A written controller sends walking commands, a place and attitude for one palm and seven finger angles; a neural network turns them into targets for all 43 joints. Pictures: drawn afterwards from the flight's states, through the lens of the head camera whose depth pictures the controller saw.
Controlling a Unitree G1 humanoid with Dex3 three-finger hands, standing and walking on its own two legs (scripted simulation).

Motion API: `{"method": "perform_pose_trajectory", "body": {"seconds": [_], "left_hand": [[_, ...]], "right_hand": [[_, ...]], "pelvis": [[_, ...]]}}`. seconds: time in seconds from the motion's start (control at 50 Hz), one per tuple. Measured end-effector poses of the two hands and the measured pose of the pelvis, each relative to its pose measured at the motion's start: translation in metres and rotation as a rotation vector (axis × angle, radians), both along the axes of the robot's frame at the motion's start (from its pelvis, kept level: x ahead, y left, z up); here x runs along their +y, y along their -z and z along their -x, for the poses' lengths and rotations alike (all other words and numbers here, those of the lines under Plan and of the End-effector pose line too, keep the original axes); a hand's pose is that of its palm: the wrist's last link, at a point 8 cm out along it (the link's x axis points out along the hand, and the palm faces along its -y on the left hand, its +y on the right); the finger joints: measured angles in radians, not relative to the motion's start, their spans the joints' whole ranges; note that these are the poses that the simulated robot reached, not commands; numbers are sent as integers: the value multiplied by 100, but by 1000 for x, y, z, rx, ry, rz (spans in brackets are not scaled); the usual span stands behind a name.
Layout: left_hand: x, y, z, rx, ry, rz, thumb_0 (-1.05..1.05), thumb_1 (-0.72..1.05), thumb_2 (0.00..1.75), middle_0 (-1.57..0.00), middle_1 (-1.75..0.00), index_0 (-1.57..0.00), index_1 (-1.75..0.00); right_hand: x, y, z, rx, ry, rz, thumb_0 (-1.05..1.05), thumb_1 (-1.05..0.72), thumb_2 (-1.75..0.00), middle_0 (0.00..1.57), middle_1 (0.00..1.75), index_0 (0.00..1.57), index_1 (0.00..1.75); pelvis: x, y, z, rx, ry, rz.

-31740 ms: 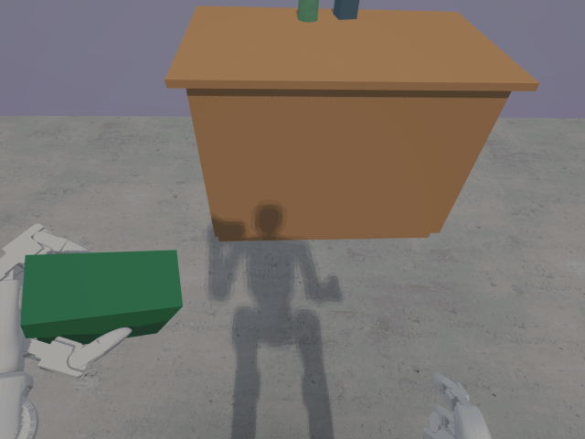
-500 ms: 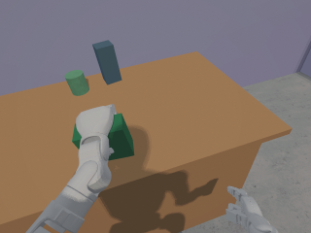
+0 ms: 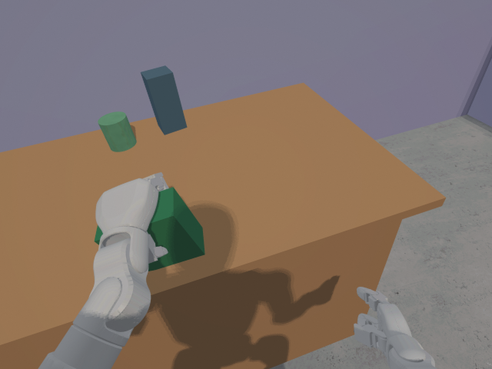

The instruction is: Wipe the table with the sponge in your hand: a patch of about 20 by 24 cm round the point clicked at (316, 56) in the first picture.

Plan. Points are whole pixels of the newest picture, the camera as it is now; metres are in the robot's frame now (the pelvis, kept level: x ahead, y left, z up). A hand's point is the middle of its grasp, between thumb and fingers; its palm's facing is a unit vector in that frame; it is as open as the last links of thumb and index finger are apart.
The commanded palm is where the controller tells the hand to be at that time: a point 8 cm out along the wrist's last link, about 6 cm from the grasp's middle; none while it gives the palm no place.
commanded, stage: slide back across to the middle lane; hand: left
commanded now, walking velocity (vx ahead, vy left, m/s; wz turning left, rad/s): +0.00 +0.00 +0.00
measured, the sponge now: (160, 239) +0.30 +0.20 +0.08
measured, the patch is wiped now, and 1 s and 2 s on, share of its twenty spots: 1.00 1.00 1.00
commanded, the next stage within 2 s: wipe forward along the middle lane in 0.36 s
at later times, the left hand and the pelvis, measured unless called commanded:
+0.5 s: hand (104, 241) +0.26 +0.26 +0.13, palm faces +0.07 -0.09 -0.99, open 10.0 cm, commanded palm +0.24 +0.26 +0.17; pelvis -0.01 +0.00 +0.00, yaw +1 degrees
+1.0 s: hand (106, 220) +0.30 +0.28 +0.12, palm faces +0.02 -0.05 -1.00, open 10.0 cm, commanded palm +0.28 +0.28 +0.15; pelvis -0.01 +0.01 +0.00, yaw +2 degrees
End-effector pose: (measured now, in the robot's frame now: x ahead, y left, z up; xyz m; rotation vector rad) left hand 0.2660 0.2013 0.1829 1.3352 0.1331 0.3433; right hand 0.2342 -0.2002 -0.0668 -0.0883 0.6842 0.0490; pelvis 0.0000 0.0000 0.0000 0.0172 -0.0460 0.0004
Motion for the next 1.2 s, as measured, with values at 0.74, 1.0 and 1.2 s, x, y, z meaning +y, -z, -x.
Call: {"method": "perform_pose_trajectory", "body": {"seconds": [0.74,1.0,1.2], "left_hand": [[64,5,10,136,-74,-132,-2,-50,106,-71,-136,-75,-133],[75,5,-17,158,-90,-132,-2,-51,106,-72,-136,-76,-132],[82,5,-36,179,-87,-146,-1,-51,106,-72,-136,-76,-132]], "right_hand": [[5,10,21,-14,10,56,1,-91,-90,20,30,20,30],[-10,19,36,57,47,94,1,-91,-90,20,30,20,30],[-25,26,53,110,83,120,1,-91,-90,20,30,20,30]], "pelvis": [[4,-4,14,-2,-29,3],[7,-5,11,18,-30,6],[6,-4,12,42,-28,7]]}}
